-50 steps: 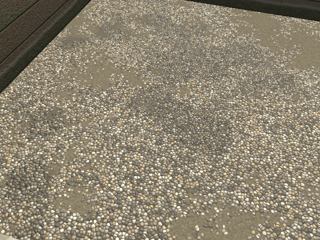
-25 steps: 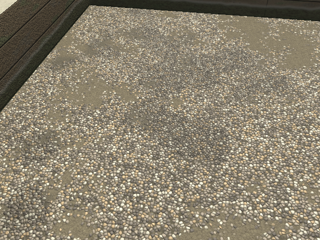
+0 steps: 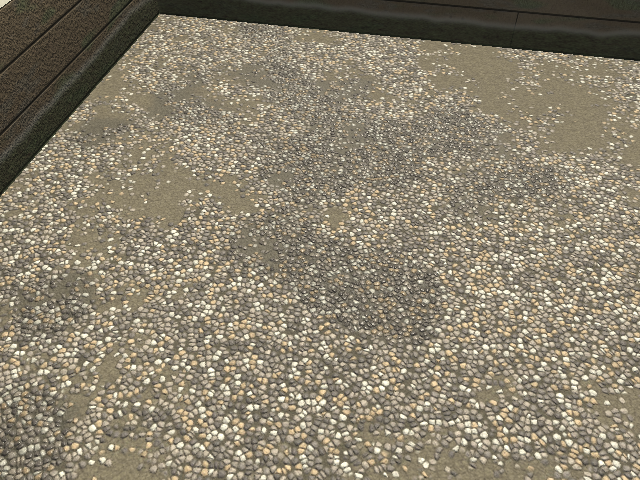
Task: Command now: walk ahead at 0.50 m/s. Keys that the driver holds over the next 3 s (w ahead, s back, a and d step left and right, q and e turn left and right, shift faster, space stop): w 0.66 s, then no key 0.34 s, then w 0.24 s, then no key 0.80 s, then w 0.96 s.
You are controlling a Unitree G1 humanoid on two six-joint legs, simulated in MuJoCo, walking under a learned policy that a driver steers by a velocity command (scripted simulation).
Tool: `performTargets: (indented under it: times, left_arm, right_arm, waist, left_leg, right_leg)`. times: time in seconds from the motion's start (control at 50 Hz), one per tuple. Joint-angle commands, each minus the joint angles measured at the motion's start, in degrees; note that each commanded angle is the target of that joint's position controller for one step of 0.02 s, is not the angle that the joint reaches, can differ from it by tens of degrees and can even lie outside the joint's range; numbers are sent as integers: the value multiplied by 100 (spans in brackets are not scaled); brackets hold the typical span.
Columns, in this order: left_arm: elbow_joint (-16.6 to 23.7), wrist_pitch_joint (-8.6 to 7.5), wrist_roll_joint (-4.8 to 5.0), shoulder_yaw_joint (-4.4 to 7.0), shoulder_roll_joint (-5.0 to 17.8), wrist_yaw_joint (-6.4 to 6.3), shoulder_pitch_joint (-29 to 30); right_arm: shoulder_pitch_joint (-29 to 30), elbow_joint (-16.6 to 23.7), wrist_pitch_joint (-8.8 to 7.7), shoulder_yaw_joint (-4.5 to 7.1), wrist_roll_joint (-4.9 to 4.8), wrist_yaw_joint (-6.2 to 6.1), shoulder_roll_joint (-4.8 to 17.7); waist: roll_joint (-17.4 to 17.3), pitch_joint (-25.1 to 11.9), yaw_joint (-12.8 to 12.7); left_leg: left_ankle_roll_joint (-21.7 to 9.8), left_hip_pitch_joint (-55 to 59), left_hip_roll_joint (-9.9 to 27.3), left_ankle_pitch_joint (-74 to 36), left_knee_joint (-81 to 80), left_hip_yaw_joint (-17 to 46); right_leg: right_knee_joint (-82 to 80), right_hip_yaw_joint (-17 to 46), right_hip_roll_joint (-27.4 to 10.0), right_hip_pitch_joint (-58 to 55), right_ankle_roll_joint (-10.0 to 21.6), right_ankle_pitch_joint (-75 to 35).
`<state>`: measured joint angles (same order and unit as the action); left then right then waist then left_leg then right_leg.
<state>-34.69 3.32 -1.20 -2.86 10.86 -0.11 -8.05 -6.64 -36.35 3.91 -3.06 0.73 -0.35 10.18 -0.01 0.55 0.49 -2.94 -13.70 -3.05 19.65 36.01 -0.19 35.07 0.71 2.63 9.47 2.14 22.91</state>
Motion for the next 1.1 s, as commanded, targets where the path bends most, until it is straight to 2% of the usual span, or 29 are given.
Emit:
performTargets:
  times: [0.02, 0.04, 0.08, 0.16, 0.22, 0.24, 0.26, 0.28, 0.32, 0.44, 0.66, 0.68, 0.7, 0.76, 0.78, 0.8, 0.82, 0.84, 0.86, 0.96, 1.1]
  left_arm:
    - [562, -25, 25, 136, 492, -39, 573]
    - [530, -4, 12, 172, 530, -50, 518]
    - [525, 14, 2, 183, 487, -74, 497]
    - [531, 58, -15, 188, 401, -79, 627]
    - [552, 80, -19, 186, 352, -51, 729]
    - [445, 22, -17, 179, 278, -52, 517]
    - [471, 9, -21, 144, 228, -36, 628]
    - [473, 0, -26, 132, 227, -22, 704]
    - [474, -21, -18, 118, 237, -1, 758]
    - [456, -86, 1, 87, 224, -10, 744]
    - [420, -102, -12, 83, 239, -26, 575]
    - [536, -44, 9, 89, 327, -18, 756]
    - [489, -25, -14, 117, 359, -21, 630]
    - [471, 4, -46, 93, 259, -28, 557]
    - [271, -28, -41, 83, 183, -36, 219]
    - [501, 27, -28, 57, 202, -13, 712]
    - [454, 45, -53, 41, 160, -6, 680]
    - [423, 54, -61, 27, 137, 2, 640]
    - [404, 77, -79, 10, 107, 18, 638]
    - [136, 80, -46, 88, 289, 19, 438]
    - [129, 109, 6, 89, 170, -21, 607]
  right_arm:
    - [691, 655, -84, 177, 54, 42, 519]
    - [503, 614, -109, 182, 101, 52, 483]
    - [423, 572, -140, 187, 92, 39, 465]
    - [522, 580, -127, 181, 49, 33, 408]
    - [607, 612, -117, 170, 41, 58, 381]
    - [391, 544, -103, 161, -31, -16, 388]
    - [610, 605, -69, 161, -62, -21, 425]
    - [693, 659, -43, 160, -64, -16, 435]
    - [696, 714, -23, 151, -53, 3, 437]
    - [641, 794, -68, 131, -10, 12, 380]
    - [600, 824, -86, 125, 4, -9, 325]
    - [776, 904, -105, 116, 64, 68, 314]
    - [553, 827, -131, 116, 120, 85, 279]
    - [442, 712, -163, 93, 96, 94, 235]
    - [143, 556, -141, 74, -14, 18, 227]
    - [685, 747, -125, 62, 23, 84, 243]
    - [559, 701, -130, 36, 74, 102, 158]
    - [504, 651, -143, 12, 77, 115, 123]
    - [419, 591, -152, -27, 133, 127, 65]
    - [179, 335, -228, 46, 66, 149, 268]
    - [369, 327, -246, 57, 27, 165, 173]
  waist:
    - [28, -161, 84]
    - [74, -503, 125]
    - [49, -768, 120]
    - [-17, -877, 114]
    - [-75, -833, 106]
    - [-96, -1099, 15]
    - [-195, -656, -25]
    - [-209, -456, -14]
    - [-164, -281, 10]
    - [2, -257, 59]
    - [-32, -333, 65]
    - [-13, -105, 147]
    - [32, -444, 180]
    - [11, -640, 152]
    - [38, -965, 48]
    - [-41, -46, 88]
    - [-44, -353, 128]
    - [-41, -370, 109]
    - [-83, -399, 96]
    - [5, -451, 46]
    - [-24, -688, 37]
  left_leg:
    - [-104, -131, 466, -2669, -210, 319]
    - [-93, -20, 453, -2863, -151, 275]
    - [-87, 68, 451, -3062, -112, 244]
    - [-116, 113, 506, -3211, -117, 248]
    - [-125, 29, 542, -3011, -180, 280]
    - [-148, 167, 562, -2093, -459, 534]
    - [-165, -24, 606, -1798, -588, 629]
    - [-168, -141, 626, -1584, -667, 684]
    - [-146, -293, 614, -1234, -750, 702]
    - [-85, -273, 486, -801, -744, 585]
    - [-98, -116, 449, -1037, -617, 510]
    - [-95, -222, 459, -1954, -357, 336]
    - [-103, -60, 463, -2043, -321, 327]
    - [-128, 89, 529, -2049, -440, 416]
    - [-142, 218, 595, -1020, -804, 640]
    - [-138, -156, 564, -1864, -675, 508]
    - [-126, 40, 641, -1926, -825, 558]
    - [-110, 60, 672, -1949, -960, 598]
    - [-99, 131, 710, -2016, -1171, 614]
    - [-126, 529, 794, -2361, -1684, 725]
    - [-198, 673, 655, -1995, -1587, 533]
  right_leg:
    - [-149, 433, -418, -17, 64, -2943]
    - [-29, 453, -453, -207, 79, -3278]
    - [70, 400, -443, -350, 54, -3430]
    - [133, 307, -370, -330, -16, -3061]
    - [109, 296, -346, -233, -53, -2606]
    - [1, 199, -225, -354, -65, -1384]
    - [-98, 192, -192, -116, -75, -1042]
    - [-145, 214, -191, -12, -74, -902]
    - [-193, 256, -202, 48, -64, -853]
    - [-340, 385, -290, 81, -7, -925]
    - [-340, 409, -306, 49, 14, -1171]
    - [-279, 530, -441, 210, 10, -2254]
    - [-230, 578, -484, 59, 33, -2429]
    - [-306, 549, -467, -4, 14, -2197]
    - [-552, 463, -344, -297, -2, -814]
    - [-542, 535, -407, 215, -22, -1702]
    - [-633, 591, -475, 87, -38, -1764]
    - [-785, 626, -500, 0, -65, -1768]
    - [-966, 697, -544, -87, -92, -1795]
    - [-1467, 760, -650, -481, -93, -2099]
    - [-1297, 561, -494, -455, -66, -1556]
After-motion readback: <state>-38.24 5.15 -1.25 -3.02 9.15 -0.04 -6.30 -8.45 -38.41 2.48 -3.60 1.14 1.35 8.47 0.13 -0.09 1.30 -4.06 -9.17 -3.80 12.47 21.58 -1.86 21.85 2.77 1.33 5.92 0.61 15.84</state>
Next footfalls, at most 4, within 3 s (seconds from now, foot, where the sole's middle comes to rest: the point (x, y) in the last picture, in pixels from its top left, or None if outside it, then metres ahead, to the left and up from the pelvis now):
none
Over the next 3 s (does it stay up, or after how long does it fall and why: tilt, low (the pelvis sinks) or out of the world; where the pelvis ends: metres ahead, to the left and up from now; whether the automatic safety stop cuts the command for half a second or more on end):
stays up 0.00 0.01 0.00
